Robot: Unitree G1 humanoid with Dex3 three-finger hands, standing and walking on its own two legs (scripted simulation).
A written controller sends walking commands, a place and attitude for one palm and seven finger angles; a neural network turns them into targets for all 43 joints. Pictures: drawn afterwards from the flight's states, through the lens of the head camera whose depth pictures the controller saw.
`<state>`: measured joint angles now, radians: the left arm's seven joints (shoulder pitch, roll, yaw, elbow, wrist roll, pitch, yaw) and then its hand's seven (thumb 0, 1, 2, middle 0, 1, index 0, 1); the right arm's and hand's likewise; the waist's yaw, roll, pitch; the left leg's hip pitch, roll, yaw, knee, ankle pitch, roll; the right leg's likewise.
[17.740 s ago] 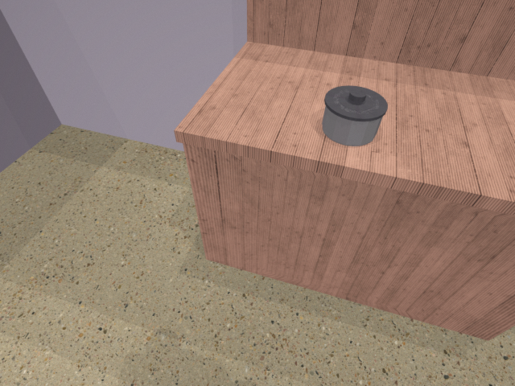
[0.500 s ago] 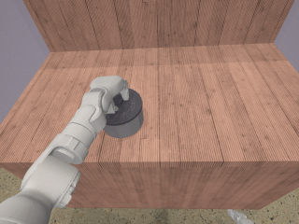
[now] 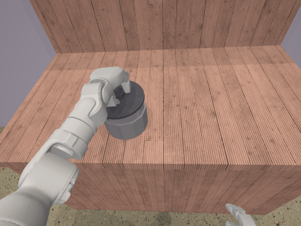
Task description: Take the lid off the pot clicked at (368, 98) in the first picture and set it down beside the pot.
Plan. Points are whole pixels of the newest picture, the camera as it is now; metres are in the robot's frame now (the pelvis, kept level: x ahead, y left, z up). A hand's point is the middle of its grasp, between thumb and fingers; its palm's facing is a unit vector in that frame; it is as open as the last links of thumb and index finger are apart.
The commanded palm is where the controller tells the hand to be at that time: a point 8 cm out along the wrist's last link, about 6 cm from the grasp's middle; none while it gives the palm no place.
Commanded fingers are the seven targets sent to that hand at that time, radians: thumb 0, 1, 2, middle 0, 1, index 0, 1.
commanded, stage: lift the lid straight up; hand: left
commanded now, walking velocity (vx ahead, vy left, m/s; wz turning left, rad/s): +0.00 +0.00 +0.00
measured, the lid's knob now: (117, 93) +0.47 +0.11 +0.10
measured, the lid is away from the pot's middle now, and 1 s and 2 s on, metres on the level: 0.01 0.02 0.07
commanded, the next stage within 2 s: move the lid sideways beside the pot in 1.40 s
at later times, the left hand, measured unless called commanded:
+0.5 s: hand (110, 83) +0.44 +0.11 +0.17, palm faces -0.22 -0.04 -0.97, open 7.1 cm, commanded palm +0.42 +0.11 +0.24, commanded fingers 0.00 0.74 0.91 -0.94 -1.03 -0.90 -1.00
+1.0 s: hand (110, 68) +0.45 +0.10 +0.21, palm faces -0.18 -0.04 -0.98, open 7.1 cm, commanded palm +0.42 +0.11 +0.28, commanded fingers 0.00 0.74 0.91 -0.94 -1.03 -0.90 -1.00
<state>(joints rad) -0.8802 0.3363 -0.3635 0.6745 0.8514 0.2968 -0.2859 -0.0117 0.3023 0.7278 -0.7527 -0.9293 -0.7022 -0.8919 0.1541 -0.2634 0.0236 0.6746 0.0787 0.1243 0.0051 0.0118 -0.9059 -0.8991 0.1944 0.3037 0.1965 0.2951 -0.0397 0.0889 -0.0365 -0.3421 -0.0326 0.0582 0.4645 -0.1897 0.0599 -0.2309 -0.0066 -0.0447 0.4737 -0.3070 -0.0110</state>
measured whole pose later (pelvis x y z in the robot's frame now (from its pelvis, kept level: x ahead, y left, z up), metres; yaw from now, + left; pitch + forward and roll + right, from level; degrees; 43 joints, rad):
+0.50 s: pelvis -0.01 +0.00 +0.00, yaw +1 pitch +3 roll +0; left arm -0.98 0.34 -0.38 0.67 0.85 0.34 -0.35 -0.02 0.30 0.73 -0.76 -0.93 -0.70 -0.89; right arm 0.14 -0.27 0.03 0.68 0.08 0.11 0.01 0.01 -0.91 -0.90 0.19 0.30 0.20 0.30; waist -0.03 0.09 -0.04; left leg -0.32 -0.04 0.05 0.45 -0.17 0.06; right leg -0.21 -0.01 -0.05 0.47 -0.30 -0.01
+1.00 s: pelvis -0.01 +0.00 +0.00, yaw +1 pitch +2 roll +0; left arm -1.09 0.36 -0.36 0.68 0.86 0.34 -0.41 -0.02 0.30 0.73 -0.76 -0.93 -0.70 -0.89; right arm 0.16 -0.27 0.03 0.68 0.07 0.08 0.01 0.01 -0.91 -0.90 0.19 0.30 0.20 0.30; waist -0.04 0.10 -0.03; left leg -0.31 -0.04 0.05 0.43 -0.17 0.06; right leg -0.20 -0.01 -0.05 0.46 -0.29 -0.01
